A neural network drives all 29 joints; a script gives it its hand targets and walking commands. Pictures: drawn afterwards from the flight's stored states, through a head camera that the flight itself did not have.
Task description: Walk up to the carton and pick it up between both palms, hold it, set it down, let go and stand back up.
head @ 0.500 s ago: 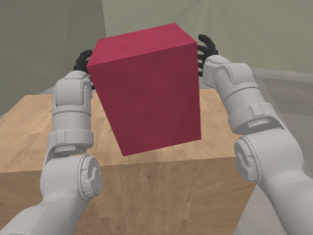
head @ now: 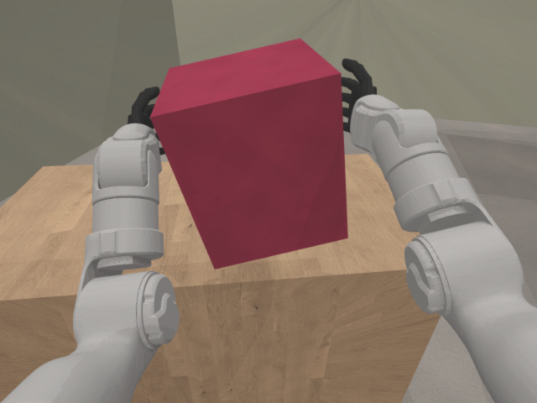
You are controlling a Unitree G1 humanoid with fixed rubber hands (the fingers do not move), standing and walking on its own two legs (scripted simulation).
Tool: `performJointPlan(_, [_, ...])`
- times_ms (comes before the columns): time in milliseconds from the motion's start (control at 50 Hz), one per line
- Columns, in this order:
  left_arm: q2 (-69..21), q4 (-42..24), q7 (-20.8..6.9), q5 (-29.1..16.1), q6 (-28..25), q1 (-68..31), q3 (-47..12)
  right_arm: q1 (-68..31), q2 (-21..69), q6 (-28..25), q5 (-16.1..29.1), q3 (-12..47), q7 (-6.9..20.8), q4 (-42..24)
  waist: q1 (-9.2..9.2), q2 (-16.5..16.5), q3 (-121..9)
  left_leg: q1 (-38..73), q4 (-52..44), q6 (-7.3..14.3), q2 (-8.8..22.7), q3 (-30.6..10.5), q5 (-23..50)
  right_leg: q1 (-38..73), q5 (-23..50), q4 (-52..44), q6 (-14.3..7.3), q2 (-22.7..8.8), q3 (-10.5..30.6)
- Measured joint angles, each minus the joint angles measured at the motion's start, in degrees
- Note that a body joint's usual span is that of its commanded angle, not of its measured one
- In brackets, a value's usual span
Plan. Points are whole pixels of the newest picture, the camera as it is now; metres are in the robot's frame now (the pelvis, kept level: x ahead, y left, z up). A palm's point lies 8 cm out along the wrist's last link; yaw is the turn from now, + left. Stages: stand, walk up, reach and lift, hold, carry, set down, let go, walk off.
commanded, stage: hold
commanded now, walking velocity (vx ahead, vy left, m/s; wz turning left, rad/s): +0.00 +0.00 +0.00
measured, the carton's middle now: (257, 152) +0.40 +0.00 +0.26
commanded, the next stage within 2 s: none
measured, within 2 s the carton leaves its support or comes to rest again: neither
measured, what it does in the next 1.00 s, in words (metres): stands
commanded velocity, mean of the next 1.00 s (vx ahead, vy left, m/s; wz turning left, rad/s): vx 0.00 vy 0.00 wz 0.00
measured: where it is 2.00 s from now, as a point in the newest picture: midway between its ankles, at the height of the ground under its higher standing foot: outside the picture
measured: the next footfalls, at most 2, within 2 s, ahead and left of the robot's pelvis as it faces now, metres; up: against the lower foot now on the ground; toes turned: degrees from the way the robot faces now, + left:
none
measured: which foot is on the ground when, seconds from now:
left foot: down 0.00-1.00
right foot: down 0.00-1.00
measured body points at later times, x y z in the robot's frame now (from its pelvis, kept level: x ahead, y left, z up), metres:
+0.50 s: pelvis +0.00 +0.00 +0.00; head -0.09 +0.02 +0.44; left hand +0.39 +0.16 +0.30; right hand +0.38 -0.14 +0.34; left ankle +0.03 +0.12 -0.75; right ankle +0.00 -0.09 -0.75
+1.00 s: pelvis +0.00 +0.00 +0.00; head -0.10 +0.02 +0.44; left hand +0.38 +0.17 +0.31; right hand +0.38 -0.13 +0.34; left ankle +0.03 +0.12 -0.75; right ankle +0.00 -0.09 -0.75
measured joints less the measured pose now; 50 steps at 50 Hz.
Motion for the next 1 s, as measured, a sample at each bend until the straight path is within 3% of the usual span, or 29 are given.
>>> performJointPlan(340, [0.45, 2.29, -0.59, 0.36, -0.99, -1.4, 1.17, -0.67, 0.24, -0.28, -0.6, 0.43, -0.15, 1.02, 0.25, 0.11, 0.07, -0.57, -0.53, -0.18, 0.13, -0.28, 0.51, -0.57, 0.31, -0.38, -0.25, 0.19, -0.22])
performJointPlan(720, [-0.09, -1.28, -0.46, 0.01, -0.5, 0.71, 0.49, 1.06, -0.18, 0.43, 1.06, 1.61, -1.04, -2.48, -0.35, 0.47, 0.29, -0.02, 0.11, -0.1, 0.1, -0.33, -0.21, 0.29, -0.05, -0.39, -0.05, 0.18, -0.17])
performJointPlan(1000, [0.18, 0.81, -0.26, 0.4, -0.22, -1.29, 0.76, -0.13, -0.06, 0.26, 0.03, 0.34, -0.38, -0.35, 0.36, 0.07, 0.26, 0.03, -0.01, 0.03, -0.01, -0.06, 0.01, 0.09, 0.09, -0.14, 0.04, 0.05, 0.12])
